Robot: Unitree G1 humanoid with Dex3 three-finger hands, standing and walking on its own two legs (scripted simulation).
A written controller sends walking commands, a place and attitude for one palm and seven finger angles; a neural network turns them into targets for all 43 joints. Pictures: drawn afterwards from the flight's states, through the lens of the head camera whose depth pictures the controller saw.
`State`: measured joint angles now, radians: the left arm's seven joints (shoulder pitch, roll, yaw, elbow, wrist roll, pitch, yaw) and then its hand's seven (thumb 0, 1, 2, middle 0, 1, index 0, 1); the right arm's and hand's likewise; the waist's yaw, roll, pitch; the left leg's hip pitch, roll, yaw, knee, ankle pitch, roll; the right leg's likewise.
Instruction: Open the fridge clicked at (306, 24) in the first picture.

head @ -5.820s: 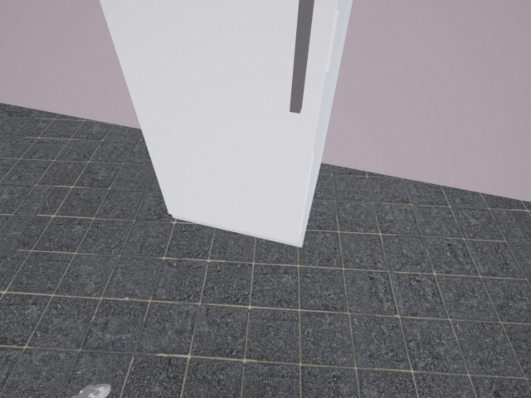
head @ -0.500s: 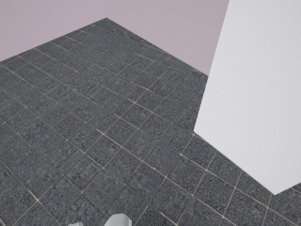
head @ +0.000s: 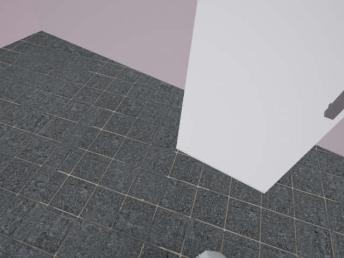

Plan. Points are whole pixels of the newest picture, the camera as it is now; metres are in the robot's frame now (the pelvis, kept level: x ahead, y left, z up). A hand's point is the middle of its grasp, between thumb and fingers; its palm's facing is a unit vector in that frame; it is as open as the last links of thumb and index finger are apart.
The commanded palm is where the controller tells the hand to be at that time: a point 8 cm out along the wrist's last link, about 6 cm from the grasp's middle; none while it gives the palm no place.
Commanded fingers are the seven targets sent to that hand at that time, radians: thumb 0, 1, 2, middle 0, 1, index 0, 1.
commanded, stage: turn to face it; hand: right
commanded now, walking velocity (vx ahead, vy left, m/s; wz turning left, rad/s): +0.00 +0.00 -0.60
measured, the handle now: out of the picture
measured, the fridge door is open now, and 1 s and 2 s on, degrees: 0 0 0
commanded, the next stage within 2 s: take the last steps up to it in 0.70 s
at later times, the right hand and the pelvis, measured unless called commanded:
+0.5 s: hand out of the picture +0.03 -0.29 -0.16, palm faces +0.30 +0.92 -0.25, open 7.4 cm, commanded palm none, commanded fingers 0.00 -0.90 -0.90 0.20 0.30 0.20 0.30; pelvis +0.01 -0.05 +0.00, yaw -15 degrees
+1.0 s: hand out of the picture -0.04 -0.21 -0.16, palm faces +0.48 +0.85 -0.24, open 7.3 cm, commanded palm none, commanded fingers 0.00 -0.90 -0.90 0.20 0.30 0.20 0.30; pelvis +0.02 -0.02 +0.00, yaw -25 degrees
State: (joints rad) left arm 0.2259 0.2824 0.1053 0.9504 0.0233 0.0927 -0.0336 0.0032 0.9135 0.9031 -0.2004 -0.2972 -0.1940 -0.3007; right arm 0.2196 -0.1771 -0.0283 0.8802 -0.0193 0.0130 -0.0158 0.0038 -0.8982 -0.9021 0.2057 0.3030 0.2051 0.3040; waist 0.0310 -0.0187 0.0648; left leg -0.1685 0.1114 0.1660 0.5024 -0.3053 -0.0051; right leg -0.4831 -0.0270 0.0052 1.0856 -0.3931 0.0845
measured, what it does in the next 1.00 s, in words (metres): steps on the spot, turning right: right foot, then left foot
